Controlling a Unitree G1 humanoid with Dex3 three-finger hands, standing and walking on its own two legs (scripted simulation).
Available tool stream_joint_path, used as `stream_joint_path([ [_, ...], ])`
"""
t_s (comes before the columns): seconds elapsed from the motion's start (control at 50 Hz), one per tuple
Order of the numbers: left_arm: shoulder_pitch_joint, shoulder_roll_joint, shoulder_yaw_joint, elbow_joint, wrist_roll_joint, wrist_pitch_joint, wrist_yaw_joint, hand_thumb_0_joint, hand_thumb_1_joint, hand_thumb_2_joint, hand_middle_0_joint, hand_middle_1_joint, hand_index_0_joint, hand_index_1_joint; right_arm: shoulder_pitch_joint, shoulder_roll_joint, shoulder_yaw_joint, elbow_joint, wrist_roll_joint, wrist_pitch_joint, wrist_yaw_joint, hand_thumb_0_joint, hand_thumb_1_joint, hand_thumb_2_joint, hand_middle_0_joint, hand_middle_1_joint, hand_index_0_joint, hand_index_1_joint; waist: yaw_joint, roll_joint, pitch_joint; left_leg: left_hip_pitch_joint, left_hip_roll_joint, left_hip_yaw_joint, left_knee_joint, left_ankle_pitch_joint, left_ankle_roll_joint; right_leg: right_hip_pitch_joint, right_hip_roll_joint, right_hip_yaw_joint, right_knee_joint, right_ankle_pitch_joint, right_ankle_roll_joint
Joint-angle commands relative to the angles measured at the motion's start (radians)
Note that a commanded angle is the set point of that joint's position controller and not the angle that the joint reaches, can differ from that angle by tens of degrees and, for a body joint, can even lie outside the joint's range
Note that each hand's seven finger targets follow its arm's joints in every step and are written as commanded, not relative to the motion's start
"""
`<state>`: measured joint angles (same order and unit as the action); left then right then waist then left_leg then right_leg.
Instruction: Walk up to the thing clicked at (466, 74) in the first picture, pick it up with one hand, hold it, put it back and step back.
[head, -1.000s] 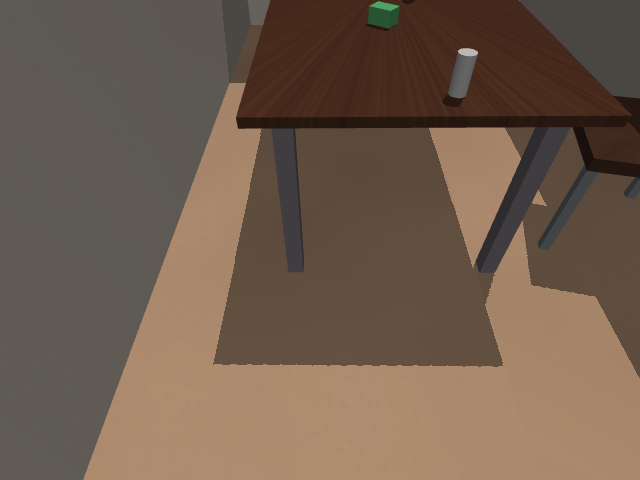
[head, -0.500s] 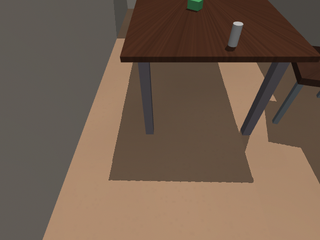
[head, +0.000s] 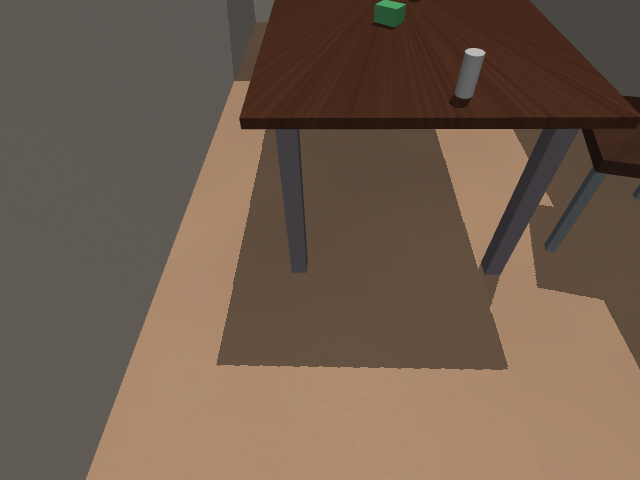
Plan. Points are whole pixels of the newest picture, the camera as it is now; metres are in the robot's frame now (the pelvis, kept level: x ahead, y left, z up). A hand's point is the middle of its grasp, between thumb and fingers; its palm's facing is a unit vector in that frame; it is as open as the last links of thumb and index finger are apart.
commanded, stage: stand
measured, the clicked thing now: (469, 74) +1.02 -0.33 +0.01
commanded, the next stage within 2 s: walk up in 0.12 s
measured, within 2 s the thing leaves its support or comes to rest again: neither
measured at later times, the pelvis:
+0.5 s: pelvis +0.07 +0.06 -0.02, yaw -7 degrees
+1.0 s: pelvis +0.25 +0.05 -0.02, yaw -13 degrees
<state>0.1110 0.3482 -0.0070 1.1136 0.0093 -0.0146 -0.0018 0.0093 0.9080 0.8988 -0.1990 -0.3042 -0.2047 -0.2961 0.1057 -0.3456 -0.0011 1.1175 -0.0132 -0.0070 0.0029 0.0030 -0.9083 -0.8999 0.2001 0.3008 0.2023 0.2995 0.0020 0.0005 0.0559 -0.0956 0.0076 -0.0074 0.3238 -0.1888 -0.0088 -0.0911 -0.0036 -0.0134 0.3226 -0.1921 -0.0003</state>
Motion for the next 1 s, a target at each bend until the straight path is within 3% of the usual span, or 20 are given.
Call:
stream_joint_path([
  [0.0, -0.039, 0.210, 0.047, -0.056, 0.000, -0.016, 0.012, 0.000, 0.900, 0.900, -0.200, -0.300, -0.200, -0.300, -0.040, -0.214, -0.036, -0.057, 0.004, -0.023, -0.015, 0.000, -0.900, -0.900, 0.200, 0.300, 0.200, 0.300, 0.001, 0.007, -0.069, 0.002, 0.118, -0.083, -0.051, 0.146, 0.027, 0.003, -0.129, 0.095, -0.049, 0.153, -0.025],
  [0.08, -0.041, 0.215, 0.047, -0.061, 0.000, -0.018, 0.012, 0.000, 0.900, 0.900, -0.200, -0.300, -0.200, -0.300, -0.035, -0.209, -0.036, -0.059, 0.002, -0.025, -0.014, 0.000, -0.900, -0.900, 0.200, 0.300, 0.200, 0.300, -0.001, -0.004, -0.089, 0.018, 0.120, -0.081, -0.047, 0.180, 0.026, 0.005, -0.130, 0.094, -0.042, 0.172, -0.027],
  [0.1, 0.078, 0.296, 0.102, -0.108, 0.010, -0.026, -0.007, 0.000, 0.900, 0.900, -0.200, -0.300, -0.200, -0.300, -0.016, -0.305, -0.098, -0.143, -0.025, -0.035, 0.008, 0.000, -0.900, -0.900, 0.200, 0.300, 0.200, 0.300, -0.002, 0.023, -0.139, 0.057, 0.062, -0.022, 0.090, -0.323, 0.076, -0.041, -0.088, 0.154, -0.006, -0.273, -0.069],
  [0.12, 0.103, 0.309, 0.113, -0.096, 0.022, -0.030, -0.012, 0.000, 0.900, 0.900, -0.200, -0.300, -0.200, -0.300, -0.013, -0.289, -0.102, -0.141, -0.031, -0.034, 0.017, 0.000, -0.900, -0.900, 0.200, 0.300, 0.200, 0.300, 0.008, 0.003, -0.071, -0.064, 0.065, -0.036, 0.130, -0.466, 0.085, -0.091, -0.131, 0.231, -0.029, -0.471, -0.098],
  [0.16, 0.118, 0.328, 0.133, -0.123, 0.027, -0.041, -0.016, 0.000, 0.900, 0.900, -0.200, -0.300, -0.200, -0.300, -0.070, -0.237, -0.096, -0.188, -0.031, -0.026, 0.035, 0.000, -0.900, -0.900, 0.200, 0.300, 0.200, 0.300, 0.042, -0.141, 0.073, -0.376, 0.003, 0.028, 0.330, -0.359, 0.054, -0.022, -0.250, 0.454, -0.149, -0.636, -0.176],
  [0.2, 0.169, 0.335, 0.144, -0.145, 0.029, -0.057, -0.010, 0.000, 0.900, 0.900, -0.200, -0.300, -0.200, -0.300, -0.096, -0.239, -0.100, -0.220, -0.040, -0.032, 0.042, 0.000, -0.900, -0.900, 0.200, 0.300, 0.200, 0.300, 0.068, -0.133, 0.108, -0.544, 0.060, -0.065, 0.457, -0.262, 0.028, 0.085, -0.332, 0.574, -0.183, -0.475, -0.265],
  [0.32, 0.096, 0.314, 0.137, -0.241, 0.016, -0.053, -0.024, 0.000, 0.900, 0.900, -0.200, -0.300, -0.200, -0.300, 0.038, -0.235, -0.125, -0.241, -0.035, -0.048, 0.059, 0.000, -0.900, -0.900, 0.200, 0.300, 0.200, 0.300, -0.015, -0.148, 0.007, -0.192, 0.040, 0.002, 0.262, -0.201, 0.013, -0.108, -0.195, 0.295, -0.056, -0.184, -0.177],
  [0.36, 0.034, 0.275, 0.123, -0.276, 0.018, -0.042, -0.028, 0.000, 0.900, 0.900, -0.200, -0.300, -0.200, -0.300, 0.225, -0.255, -0.155, -0.199, -0.041, -0.050, 0.050, 0.000, -0.900, -0.900, 0.200, 0.300, 0.200, 0.300, -0.130, -0.059, -0.033, 0.180, 0.009, 0.021, 0.146, -0.071, 0.022, -0.403, -0.094, 0.171, 0.179, -0.191, -0.107],
  [0.38, 0.076, 0.192, 0.102, -0.287, 0.018, -0.039, -0.025, 0.000, 0.900, 0.900, -0.200, -0.300, -0.200, -0.300, 0.349, -0.336, -0.183, -0.180, -0.054, -0.055, 0.039, 0.000, -0.900, -0.900, 0.200, 0.300, 0.200, 0.300, -0.187, 0.230, -0.077, 0.310, 0.133, -0.187, -0.017, -0.309, 0.062, -0.566, 0.057, 0.083, 0.506, -0.312, -0.074],
  [0.4, 0.102, 0.181, 0.093, -0.291, 0.009, -0.042, -0.011, 0.000, 0.900, 0.900, -0.200, -0.300, -0.200, -0.300, 0.310, -0.411, -0.192, -0.212, -0.051, -0.062, 0.037, 0.000, -0.900, -0.900, 0.200, 0.300, 0.200, 0.300, -0.147, 0.320, -0.056, 0.215, 0.394, -0.622, -0.204, -0.617, 0.159, -0.665, 0.107, 0.065, 0.733, -0.381, -0.048],
  [0.42, 0.120, 0.292, 0.109, -0.276, 0.012, -0.045, -0.003, 0.000, 0.900, 0.900, -0.200, -0.300, -0.200, -0.300, 0.204, -0.417, -0.189, -0.250, -0.024, -0.060, 0.039, 0.000, -0.900, -0.900, 0.200, 0.300, 0.200, 0.300, -0.103, 0.171, -0.009, 0.064, 0.429, -0.644, -0.213, -0.676, 0.217, -0.597, 0.014, 0.162, 0.787, -0.332, -0.057],
  [0.46, 0.211, 0.292, 0.107, -0.226, -0.006, -0.047, -0.014, 0.000, 0.900, 0.900, -0.200, -0.300, -0.200, -0.300, 0.108, -0.332, -0.153, -0.293, -0.016, -0.060, 0.037, 0.000, -0.900, -0.900, 0.200, 0.300, 0.200, 0.300, -0.019, 0.131, 0.065, -0.033, 0.329, -0.416, -0.174, -0.526, 0.195, -0.542, -0.037, 0.139, 0.775, -0.214, -0.050],
  [0.52, 0.231, 0.281, 0.108, -0.211, -0.002, -0.048, -0.035, 0.000, 0.900, 0.900, -0.200, -0.300, -0.200, -0.300, 0.146, -0.298, -0.139, -0.298, -0.014, -0.071, 0.036, 0.000, -0.900, -0.900, 0.200, 0.300, 0.200, 0.300, -0.032, 0.171, 0.069, -0.032, 0.243, -0.201, -0.159, -0.247, 0.189, -0.479, -0.049, 0.089, 0.639, -0.128, -0.008],
  [0.72, 0.103, 0.240, 0.112, -0.307, -0.001, -0.058, -0.047, 0.000, 0.900, 0.900, -0.200, -0.300, -0.200, -0.300, 0.202, -0.311, -0.140, -0.376, -0.015, -0.049, 0.046, 0.000, -0.900, -0.900, 0.200, 0.300, 0.200, 0.300, -0.044, 0.093, 0.070, -0.122, 0.227, -0.036, -0.014, -0.009, 0.175, -0.218, -0.014, -0.048, 0.293, -0.016, -0.037],
  [0.76, 0.222, 0.247, 0.125, -0.287, -0.002, -0.068, -0.033, 0.000, 0.900, 0.900, -0.200, -0.300, -0.200, -0.300, 0.189, -0.290, -0.131, -0.393, -0.007, -0.043, 0.044, 0.000, -0.900, -0.900, 0.200, 0.300, 0.200, 0.300, 0.036, 0.016, -0.002, -0.146, 0.193, 0.011, 0.197, 0.183, 0.141, -0.010, 0.016, -0.057, 0.186, 0.013, -0.059],
  [0.78, 0.311, 0.294, 0.144, -0.271, 0.001, -0.077, -0.020, 0.000, 0.900, 0.900, -0.200, -0.300, -0.200, -0.300, 0.223, -0.245, -0.113, -0.402, -0.003, -0.045, 0.043, 0.000, -0.900, -0.900, 0.200, 0.300, 0.200, 0.300, 0.078, -0.101, -0.077, -0.211, 0.121, 0.071, 0.434, 0.213, 0.099, 0.155, -0.010, 0.017, 0.124, -0.025, -0.086],
  [0.82, 0.392, 0.424, 0.180, -0.290, -0.010, -0.079, 0.000, 0.000, 0.900, 0.900, -0.200, -0.300, -0.200, -0.300, 0.254, -0.276, -0.111, -0.416, -0.001, -0.036, 0.033, 0.000, -0.900, -0.900, 0.200, 0.300, 0.200, 0.300, 0.108, -0.242, -0.161, -0.533, -0.028, 0.002, 0.876, -0.394, 0.030, 0.289, -0.415, 0.733, -0.002, -0.101, -0.328],
  [0.84, 0.326, 0.396, 0.170, -0.317, -0.024, -0.075, 0.005, 0.000, 0.900, 0.900, -0.200, -0.300, -0.200, -0.300, 0.238, -0.309, -0.121, -0.397, -0.006, -0.029, 0.025, 0.000, -0.900, -0.900, 0.200, 0.300, 0.200, 0.300, 0.087, -0.108, -0.105, -0.542, 0.034, -0.074, 0.936, -0.387, 0.020, 0.179, -0.429, 0.698, -0.012, -0.137, -0.355],
  [0.92, 0.201, 0.321, 0.140, -0.357, -0.017, -0.082, 0.011, 0.000, 0.900, 0.900, -0.200, -0.300, -0.200, -0.300, 0.279, -0.270, -0.118, -0.360, -0.005, -0.019, 0.045, 0.000, -0.900, -0.900, 0.200, 0.300, 0.200, 0.300, -0.005, -0.105, 0.009, -0.431, 0.104, -0.051, 0.778, -0.199, 0.024, -0.102, -0.234, 0.300, 0.002, 0.024, -0.240],
  [0.98, 0.210, 0.337, 0.140, -0.372, -0.006, -0.092, 0.003, 0.000, 0.900, 0.900, -0.200, -0.300, -0.200, -0.300, 0.272, -0.249, -0.125, -0.369, -0.012, -0.014, 0.064, 0.000, -0.900, -0.900, 0.200, 0.300, 0.200, 0.300, -0.006, -0.152, 0.014, -0.389, 0.098, 0.012, 0.622, -0.161, 0.002, -0.173, -0.191, 0.217, 0.004, 0.011, -0.231],
])
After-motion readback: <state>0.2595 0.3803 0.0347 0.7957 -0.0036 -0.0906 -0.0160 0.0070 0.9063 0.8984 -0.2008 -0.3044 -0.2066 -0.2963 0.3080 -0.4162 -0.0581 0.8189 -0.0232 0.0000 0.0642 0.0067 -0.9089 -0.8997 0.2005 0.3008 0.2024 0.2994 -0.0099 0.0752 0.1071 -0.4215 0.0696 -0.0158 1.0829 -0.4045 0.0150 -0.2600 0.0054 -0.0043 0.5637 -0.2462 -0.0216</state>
